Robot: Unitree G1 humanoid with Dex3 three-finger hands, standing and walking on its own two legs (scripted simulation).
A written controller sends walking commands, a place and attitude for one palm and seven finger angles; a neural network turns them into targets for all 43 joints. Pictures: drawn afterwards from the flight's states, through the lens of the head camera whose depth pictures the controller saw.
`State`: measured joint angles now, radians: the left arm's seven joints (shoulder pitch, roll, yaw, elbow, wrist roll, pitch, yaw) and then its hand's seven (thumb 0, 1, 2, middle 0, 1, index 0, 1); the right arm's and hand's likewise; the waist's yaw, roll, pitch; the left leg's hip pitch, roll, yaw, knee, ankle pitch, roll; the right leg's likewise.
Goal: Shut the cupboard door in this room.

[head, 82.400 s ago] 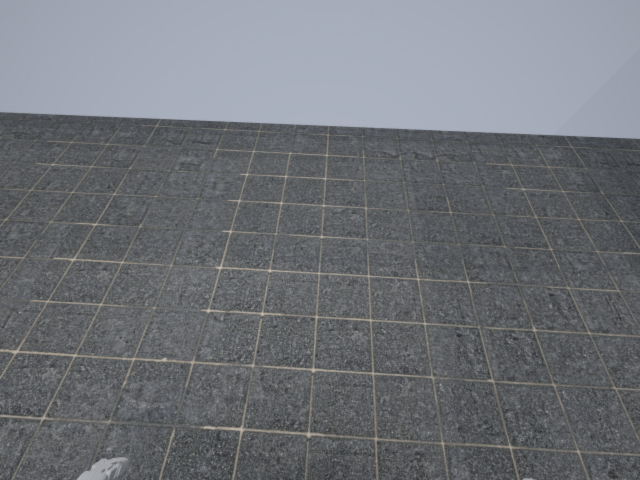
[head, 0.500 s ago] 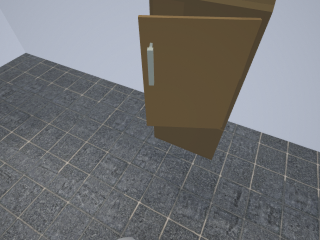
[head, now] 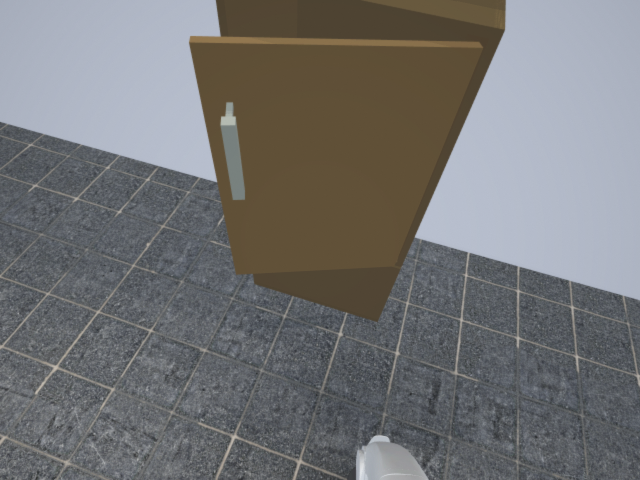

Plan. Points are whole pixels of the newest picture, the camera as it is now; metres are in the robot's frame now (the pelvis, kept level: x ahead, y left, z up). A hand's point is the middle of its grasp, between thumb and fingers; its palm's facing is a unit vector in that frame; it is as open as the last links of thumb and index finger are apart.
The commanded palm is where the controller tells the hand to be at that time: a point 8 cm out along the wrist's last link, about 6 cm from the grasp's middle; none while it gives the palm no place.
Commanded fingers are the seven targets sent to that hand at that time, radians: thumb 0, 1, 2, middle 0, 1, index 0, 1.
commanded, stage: take the last steps up to it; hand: left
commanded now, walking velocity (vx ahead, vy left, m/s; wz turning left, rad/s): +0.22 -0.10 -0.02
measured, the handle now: (234, 153) +0.59 +0.15 +0.03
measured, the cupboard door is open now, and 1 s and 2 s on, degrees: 23 23 23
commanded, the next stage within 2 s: come to a stop and stand still in 0.16 s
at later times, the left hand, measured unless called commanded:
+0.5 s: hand (240, 451) +0.18 +0.11 -0.17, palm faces +0.08 -0.97 -0.21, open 7.2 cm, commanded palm none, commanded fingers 0.00 0.90 0.90 -0.20 -0.30 -0.20 -0.30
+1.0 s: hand (228, 466) +0.16 +0.12 -0.18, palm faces +0.04 -0.96 -0.27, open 7.4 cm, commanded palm none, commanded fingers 0.00 0.90 0.90 -0.20 -0.30 -0.20 -0.30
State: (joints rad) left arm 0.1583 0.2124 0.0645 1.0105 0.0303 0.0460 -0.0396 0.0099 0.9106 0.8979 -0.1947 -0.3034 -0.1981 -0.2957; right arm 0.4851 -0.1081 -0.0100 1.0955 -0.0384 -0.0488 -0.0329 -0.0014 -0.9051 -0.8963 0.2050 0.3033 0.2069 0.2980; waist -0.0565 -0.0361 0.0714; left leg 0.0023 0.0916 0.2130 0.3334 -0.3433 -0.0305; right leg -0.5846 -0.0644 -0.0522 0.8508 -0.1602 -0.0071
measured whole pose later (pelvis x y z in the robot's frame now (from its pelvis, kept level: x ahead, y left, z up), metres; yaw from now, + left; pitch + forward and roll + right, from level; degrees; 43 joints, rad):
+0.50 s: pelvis +0.15 -0.07 +0.00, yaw +1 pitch +0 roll -1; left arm 0.22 0.14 0.03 1.06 0.02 -0.02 0.04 0.00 0.93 0.90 -0.20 -0.30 -0.20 -0.30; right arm 0.12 -0.17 -0.03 1.00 -0.01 0.03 -0.02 0.00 -0.91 -0.90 0.20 0.30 0.20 0.30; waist 0.02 0.03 0.05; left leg -0.38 0.02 0.05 0.67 -0.33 -0.04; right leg -0.18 0.05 -0.13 0.45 -0.27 -0.08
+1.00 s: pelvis +0.11 -0.09 -0.01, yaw +1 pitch +0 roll +0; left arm 0.20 0.23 0.05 0.98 0.02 0.03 0.03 0.01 0.91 0.90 -0.20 -0.30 -0.20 -0.30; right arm 0.20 -0.19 -0.04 1.01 -0.02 0.05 -0.02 0.00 -0.91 -0.90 0.20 0.30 0.21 0.30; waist -0.01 0.00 0.06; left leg -0.38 0.03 0.04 0.53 -0.17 -0.01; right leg -0.17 -0.04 0.03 0.52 -0.37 0.00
